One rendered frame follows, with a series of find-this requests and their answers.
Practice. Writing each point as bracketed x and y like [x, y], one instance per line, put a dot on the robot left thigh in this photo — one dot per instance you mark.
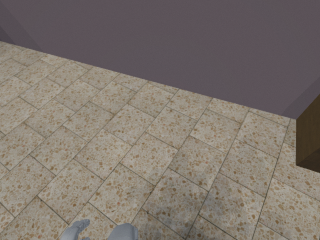
[124, 232]

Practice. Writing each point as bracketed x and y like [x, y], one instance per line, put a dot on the cupboard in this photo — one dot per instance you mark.
[308, 137]

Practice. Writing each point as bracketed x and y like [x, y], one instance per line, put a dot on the left robot hand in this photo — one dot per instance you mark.
[72, 233]

